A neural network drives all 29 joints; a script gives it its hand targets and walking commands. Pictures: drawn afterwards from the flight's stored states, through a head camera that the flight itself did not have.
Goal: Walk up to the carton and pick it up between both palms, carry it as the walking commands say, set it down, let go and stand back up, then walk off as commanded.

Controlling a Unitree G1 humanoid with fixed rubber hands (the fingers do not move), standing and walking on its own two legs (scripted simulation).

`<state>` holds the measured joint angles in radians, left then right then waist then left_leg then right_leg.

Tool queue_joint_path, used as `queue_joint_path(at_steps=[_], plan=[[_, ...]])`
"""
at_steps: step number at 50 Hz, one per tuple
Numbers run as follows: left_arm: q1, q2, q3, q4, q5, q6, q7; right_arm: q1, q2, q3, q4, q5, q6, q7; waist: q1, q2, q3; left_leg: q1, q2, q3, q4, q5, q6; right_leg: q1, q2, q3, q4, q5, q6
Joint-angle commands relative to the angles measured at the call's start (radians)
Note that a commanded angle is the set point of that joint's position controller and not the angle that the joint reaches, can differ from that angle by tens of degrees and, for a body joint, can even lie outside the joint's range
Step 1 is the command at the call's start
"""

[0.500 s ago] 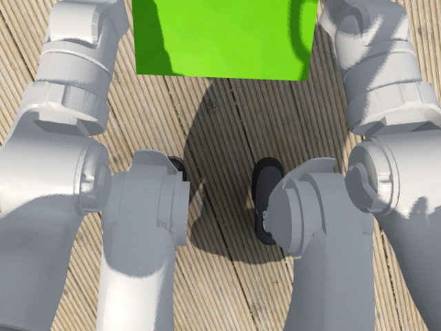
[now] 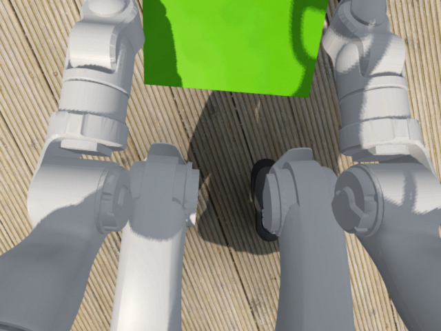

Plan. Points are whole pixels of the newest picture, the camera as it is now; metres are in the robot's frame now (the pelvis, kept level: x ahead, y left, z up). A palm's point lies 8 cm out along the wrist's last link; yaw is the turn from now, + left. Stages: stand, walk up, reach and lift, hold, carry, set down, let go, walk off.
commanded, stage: reach and lift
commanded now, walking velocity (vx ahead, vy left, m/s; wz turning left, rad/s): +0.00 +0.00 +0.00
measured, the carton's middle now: out of the picture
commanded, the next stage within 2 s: none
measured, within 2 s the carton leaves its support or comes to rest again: neither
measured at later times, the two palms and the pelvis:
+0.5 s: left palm out of the picture +0.53 +0.17 -0.06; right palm out of the picture +0.54 -0.13 -0.05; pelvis -0.01 +0.00 +0.05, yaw +1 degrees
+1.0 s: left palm out of the picture +0.51 +0.17 +0.02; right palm out of the picture +0.52 -0.13 +0.03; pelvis -0.03 +0.00 +0.09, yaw +1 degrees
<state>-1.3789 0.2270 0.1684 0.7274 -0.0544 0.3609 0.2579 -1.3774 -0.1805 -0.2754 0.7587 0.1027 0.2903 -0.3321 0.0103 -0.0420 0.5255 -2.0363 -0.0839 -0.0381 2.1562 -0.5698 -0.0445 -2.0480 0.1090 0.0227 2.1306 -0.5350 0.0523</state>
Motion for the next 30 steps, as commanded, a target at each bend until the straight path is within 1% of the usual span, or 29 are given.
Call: queue_joint_path(at_steps=[1,2,3,4,5,7,8,9,10,11,12,13,14,15,16,17,18,19,20,21,22,23,24,25,26,27,28,29,30], plan=[[-0.874,-1.013,-0.447,-0.309,-0.175,-0.065,-0.387,-0.884,0.976,0.570,-0.291,0.149,-0.007,0.459,0.051,0.031,-2.349,0.771,-0.047,0.107,-0.243,0.353,0.049,0.752,0.029,-0.098,-0.204,0.304,-0.049],[-0.858,-1.004,-0.446,-0.290,-0.180,-0.062,-0.388,-0.893,0.972,0.575,-0.305,0.148,-0.004,0.453,0.046,0.008,-2.341,0.777,-0.050,0.108,-0.237,0.329,0.052,0.756,0.030,-0.105,-0.203,0.277,-0.045],[-0.905,-1.015,-0.444,-0.327,-0.192,-0.061,-0.388,-0.907,0.997,0.573,-0.318,0.149,0.006,0.449,0.023,-0.006,-2.394,0.794,-0.054,0.112,-0.250,0.307,0.056,0.802,0.033,-0.108,-0.222,0.267,-0.041],[-0.872,-0.995,-0.401,-0.288,-0.176,-0.057,-0.398,-0.879,1.001,0.554,-0.270,0.131,0.017,0.446,0.031,-0.028,-2.334,0.728,-0.048,0.123,-0.247,0.270,0.059,0.824,0.022,-0.091,-0.249,0.234,-0.037],[-0.920,-0.978,-0.413,-0.328,-0.185,-0.055,-0.398,-0.876,1.014,0.558,-0.260,0.143,0.027,0.444,0.060,-0.025,-2.360,0.737,-0.046,0.117,-0.279,0.241,0.062,0.834,0.023,-0.096,-0.250,0.208,-0.034],[-0.920,-1.024,-0.412,-0.289,-0.190,-0.041,-0.404,-0.894,1.002,0.525,-0.257,0.121,0.030,0.440,0.009,-0.002,-2.336,0.731,-0.043,0.106,-0.288,0.210,0.057,0.829,0.023,-0.092,-0.273,0.192,-0.047],[-0.983,-1.004,-0.426,-0.322,-0.199,-0.043,-0.408,-0.883,1.036,0.520,-0.237,0.126,0.042,0.438,0.008,-0.002,-2.359,0.718,-0.042,0.119,-0.293,0.165,0.057,0.851,0.022,-0.091,-0.284,0.158,-0.045],[-0.933,-0.981,-0.383,-0.243,-0.165,-0.033,-0.416,-0.878,1.001,0.492,-0.204,0.101,0.043,0.441,0.023,0.000,-2.246,0.656,-0.043,0.120,-0.310,0.140,0.058,0.819,0.018,-0.097,-0.295,0.128,-0.044],[-0.897,-1.007,-0.349,-0.194,-0.135,-0.030,-0.423,-0.839,1.046,0.467,-0.144,0.078,0.054,0.449,0.043,0.009,-2.197,0.642,-0.038,0.126,-0.329,0.102,0.063,0.800,0.019,-0.083,-0.310,0.093,-0.048],[-0.891,-1.034,-0.393,-0.233,-0.144,-0.025,-0.423,-0.876,1.058,0.491,-0.228,0.104,0.047,0.454,0.033,0.017,-2.314,0.723,-0.045,0.116,-0.335,0.160,0.060,0.822,0.028,-0.100,-0.297,0.151,-0.045],[-0.870,-1.037,-0.368,-0.216,-0.135,-0.016,-0.425,-0.845,1.030,0.447,-0.173,0.081,0.059,0.457,-0.001,0.042,-2.260,0.706,-0.043,0.113,-0.344,0.130,0.056,0.790,0.020,-0.109,-0.310,0.113,-0.043],[-0.882,-1.025,-0.346,-0.180,-0.118,-0.024,-0.434,-0.808,1.041,0.427,-0.103,0.042,0.065,0.463,0.005,0.040,-2.170,0.637,-0.047,0.130,-0.339,0.103,0.051,0.745,0.017,-0.098,-0.319,0.079,-0.046],[-0.850,-1.056,-0.308,-0.112,-0.096,-0.021,-0.445,-0.810,1.068,0.411,-0.073,0.035,0.063,0.468,0.035,0.020,-2.139,0.595,-0.048,0.139,-0.345,0.060,0.059,0.736,0.015,-0.094,-0.334,0.037,-0.046],[-0.805,-1.085,-0.323,-0.127,-0.100,-0.010,-0.452,-0.793,1.087,0.440,-0.124,0.046,0.067,0.473,0.028,0.019,-2.240,0.657,-0.053,0.129,-0.355,0.111,0.060,0.796,0.023,-0.105,-0.330,0.109,-0.043],[-0.805,-1.094,-0.360,-0.215,-0.112,-0.014,-0.445,-0.776,1.112,0.467,-0.174,0.069,0.071,0.479,0.029,0.035,-2.339,0.732,-0.054,0.113,-0.366,0.191,0.055,0.809,0.032,-0.115,-0.316,0.178,-0.039],[-0.795,-1.086,-0.372,-0.219,-0.122,-0.006,-0.450,-0.751,1.083,0.445,-0.147,0.052,0.078,0.483,-0.005,0.046,-2.356,0.740,-0.056,0.120,-0.355,0.205,0.048,0.829,0.031,-0.113,-0.327,0.185,-0.041],[-0.787,-1.134,-0.407,-0.284,-0.141,-0.003,-0.445,-0.795,1.100,0.511,-0.269,0.098,0.071,0.484,0.013,0.070,-2.513,0.820,-0.061,0.131,-0.346,0.303,0.048,0.903,0.036,-0.099,-0.323,0.282,-0.040],[-0.812,-1.127,-0.449,-0.303,-0.161,0.001,-0.442,-0.719,1.105,0.509,-0.237,0.084,0.081,0.486,-0.022,0.044,-2.562,0.866,-0.068,0.110,-0.345,0.330,0.037,0.894,0.045,-0.119,-0.311,0.314,-0.040],[-0.776,-1.164,-0.469,-0.288,-0.170,0.013,-0.436,-0.742,1.075,0.528,-0.273,0.090,0.078,0.489,-0.012,0.091,-2.572,0.895,-0.068,0.103,-0.356,0.375,0.028,0.875,0.047,-0.116,-0.311,0.349,-0.050],[-0.773,-1.154,-0.466,-0.307,-0.153,0.018,-0.431,-0.680,1.084,0.520,-0.257,0.088,0.087,0.497,-0.029,0.099,-2.582,0.963,-0.066,0.095,-0.357,0.389,0.026,0.829,0.048,-0.135,-0.309,0.344,-0.047],[-0.806,-1.146,-0.495,-0.377,-0.168,0.012,-0.424,-0.687,1.068,0.525,-0.258,0.095,0.087,0.497,-0.013,0.127,-2.560,0.955,-0.066,0.091,-0.363,0.377,0.018,0.823,0.051,-0.115,-0.324,0.329,-0.054],[-0.809,-1.123,-0.499,-0.428,-0.160,0.006,-0.418,-0.626,1.113,0.541,-0.226,0.108,0.097,0.503,-0.005,0.122,-2.580,0.984,-0.065,0.093,-0.361,0.400,0.024,0.843,0.052,-0.115,-0.318,0.352,-0.051],[-0.839,-1.143,-0.521,-0.433,-0.190,0.010,-0.411,-0.653,1.085,0.553,-0.270,0.102,0.096,0.498,-0.048,0.109,-2.611,1.017,-0.068,0.085,-0.362,0.415,0.020,0.855,0.058,-0.113,-0.331,0.365,-0.051],[-0.802,-1.111,-0.540,-0.469,-0.173,0.011,-0.404,-0.662,1.093,0.595,-0.321,0.124,0.096,0.494,0.005,0.129,-2.631,1.039,-0.071,0.079,-0.380,0.456,0.027,0.890,0.063,-0.106,-0.321,0.406,-0.045],[-0.811,-1.127,-0.528,-0.485,-0.187,0.010,-0.401,-0.698,1.085,0.615,-0.373,0.127,0.096,0.490,0.004,0.078,-2.661,1.027,-0.075,0.087,-0.372,0.448,0.035,0.943,0.061,-0.095,-0.338,0.400,-0.046],[-0.810,-1.142,-0.556,-0.505,-0.206,0.018,-0.397,-0.723,1.074,0.633,-0.417,0.142,0.095,0.484,-0.013,0.070,-2.701,1.057,-0.073,0.074,-0.379,0.482,0.035,0.968,0.064,-0.096,-0.339,0.432,-0.046],[-0.785,-1.092,-0.546,-0.492,-0.200,0.020,-0.392,-0.741,1.071,0.661,-0.455,0.169,0.094,0.480,0.025,0.059,-2.679,1.042,-0.070,0.076,-0.387,0.492,0.040,1.003,0.065,-0.081,-0.344,0.450,-0.041],[-0.727,-1.152,-0.541,-0.415,-0.201,0.031,-0.399,-0.727,1.050,0.643,-0.424,0.137,0.095,0.480,0.002,0.059,-2.624,1.029,-0.071,0.071,-0.398,0.436,0.035,0.953,0.060,-0.095,-0.350,0.386,-0.049],[-0.713,-1.145,-0.536,-0.399,-0.190,0.033,-0.399,-0.764,1.066,0.655,-0.437,0.150,0.094,0.478,0.028,0.044,-2.589,1.014,-0.074,0.080,-0.405,0.417,0.043,0.945,0.057,-0.081,-0.369,0.361,-0.042]])
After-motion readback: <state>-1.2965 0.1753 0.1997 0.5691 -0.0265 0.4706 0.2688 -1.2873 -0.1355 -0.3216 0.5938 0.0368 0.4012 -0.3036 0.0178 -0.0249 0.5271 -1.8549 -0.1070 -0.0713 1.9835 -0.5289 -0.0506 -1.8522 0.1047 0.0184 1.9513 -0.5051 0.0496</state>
